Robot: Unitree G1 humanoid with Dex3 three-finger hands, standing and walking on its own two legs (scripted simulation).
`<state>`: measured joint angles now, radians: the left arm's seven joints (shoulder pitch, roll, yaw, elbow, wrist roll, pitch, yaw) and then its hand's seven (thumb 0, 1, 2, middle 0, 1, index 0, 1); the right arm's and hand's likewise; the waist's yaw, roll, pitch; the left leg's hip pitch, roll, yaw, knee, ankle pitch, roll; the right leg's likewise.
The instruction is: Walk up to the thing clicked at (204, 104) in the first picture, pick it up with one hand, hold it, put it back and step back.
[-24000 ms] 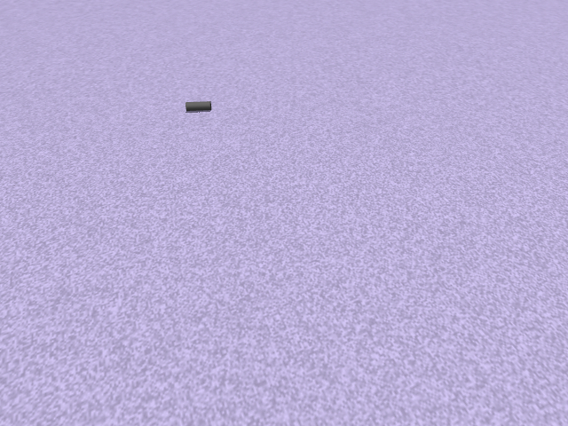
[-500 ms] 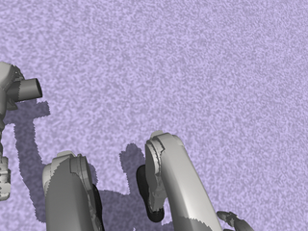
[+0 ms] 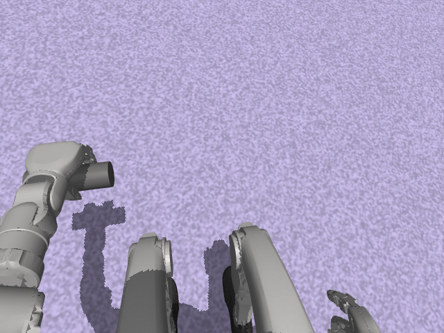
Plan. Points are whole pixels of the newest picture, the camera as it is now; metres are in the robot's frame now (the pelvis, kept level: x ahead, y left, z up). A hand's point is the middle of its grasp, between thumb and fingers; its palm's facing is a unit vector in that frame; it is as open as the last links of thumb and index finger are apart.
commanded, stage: lift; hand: left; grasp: from above
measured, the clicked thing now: (71, 178) +0.42 +0.26 -0.14
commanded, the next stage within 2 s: hold in 0.94 s
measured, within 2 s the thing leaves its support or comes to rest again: neither
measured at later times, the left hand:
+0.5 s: hand (19, 172) +0.36 +0.24 +0.07, palm faces -0.49 -0.07 -0.87, open 8.2 cm
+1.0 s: hand out of the picture +0.38 +0.23 +0.15, palm faces -0.47 -0.09 -0.88, open 8.2 cm
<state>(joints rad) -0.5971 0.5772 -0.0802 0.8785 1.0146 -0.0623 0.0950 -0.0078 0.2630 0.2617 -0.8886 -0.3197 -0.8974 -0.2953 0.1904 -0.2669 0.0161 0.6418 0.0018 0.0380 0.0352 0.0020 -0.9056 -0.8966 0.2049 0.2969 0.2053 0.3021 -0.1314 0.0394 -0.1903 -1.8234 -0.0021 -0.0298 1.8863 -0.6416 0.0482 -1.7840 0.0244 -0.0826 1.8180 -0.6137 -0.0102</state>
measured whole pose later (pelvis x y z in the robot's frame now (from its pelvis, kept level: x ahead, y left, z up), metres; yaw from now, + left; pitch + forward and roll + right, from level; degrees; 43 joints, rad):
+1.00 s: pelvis +0.07 +0.00 +0.24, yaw +2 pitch +11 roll -1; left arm -0.32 0.39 -0.21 0.85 0.98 0.02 0.15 -0.01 0.25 0.33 -0.86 -0.35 -0.86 -0.34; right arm 0.26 -0.25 -0.04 0.73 0.04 0.02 -0.04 0.01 -0.90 -0.89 0.20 0.30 0.21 0.30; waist -0.06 0.03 -0.09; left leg -0.64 0.00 0.01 0.83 -0.40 0.03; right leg -0.63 0.04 0.00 0.80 -0.37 -0.01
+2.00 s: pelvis +0.07 -0.01 +0.27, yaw +2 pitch +2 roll +0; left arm -0.24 0.40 -0.24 0.71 0.99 -0.01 0.02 -0.01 0.24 0.34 -0.83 -0.43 -0.83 -0.41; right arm 0.22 -0.26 -0.03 0.70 0.06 0.06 -0.05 0.01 -0.90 -0.89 0.20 0.30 0.20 0.30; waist -0.01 0.04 -0.03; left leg -0.32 -0.01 0.02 0.55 -0.27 0.02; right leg -0.33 0.03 0.02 0.54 -0.26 -0.02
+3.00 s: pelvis +0.08 -0.01 +0.28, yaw +2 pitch +1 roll +0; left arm -0.25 0.41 -0.24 0.67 0.99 0.01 0.00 -0.01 0.22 0.40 -0.79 -0.51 -0.80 -0.49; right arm 0.19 -0.26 -0.03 0.71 0.06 0.07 -0.06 0.01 -0.90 -0.89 0.20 0.30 0.20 0.30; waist 0.00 0.05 -0.01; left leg -0.25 -0.01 0.02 0.48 -0.24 0.02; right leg -0.26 0.03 0.02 0.48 -0.23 -0.02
